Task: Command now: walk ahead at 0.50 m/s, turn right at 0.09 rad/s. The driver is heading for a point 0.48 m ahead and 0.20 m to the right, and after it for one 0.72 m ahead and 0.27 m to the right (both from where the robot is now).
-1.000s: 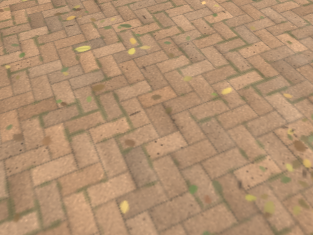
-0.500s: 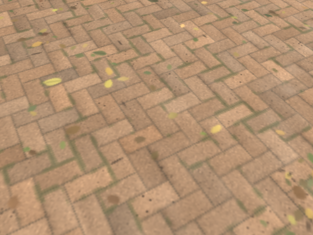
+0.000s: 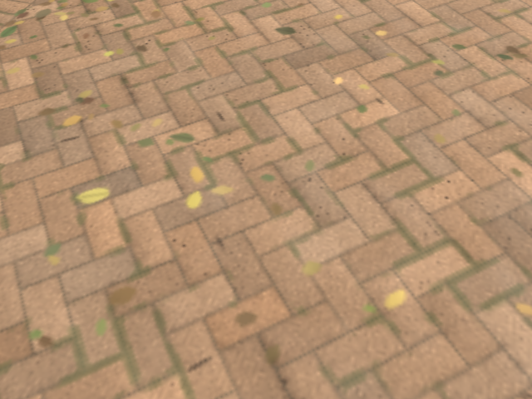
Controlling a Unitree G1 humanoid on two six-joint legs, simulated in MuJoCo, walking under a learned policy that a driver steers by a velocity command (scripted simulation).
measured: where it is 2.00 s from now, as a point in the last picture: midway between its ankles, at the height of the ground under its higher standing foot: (336, 369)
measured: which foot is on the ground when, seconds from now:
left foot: up 0.00-0.28, down 0.30-0.80, up 0.82-1.00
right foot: down 0.00-0.30, up 0.32-0.78, down 0.80-1.00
